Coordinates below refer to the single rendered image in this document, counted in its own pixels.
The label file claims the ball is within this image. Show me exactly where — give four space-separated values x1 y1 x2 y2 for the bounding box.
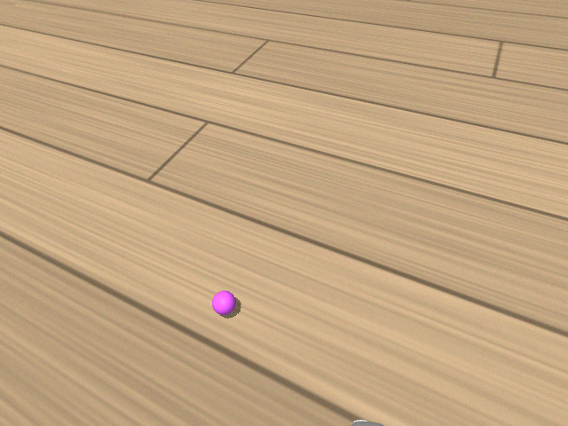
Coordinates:
212 291 236 315

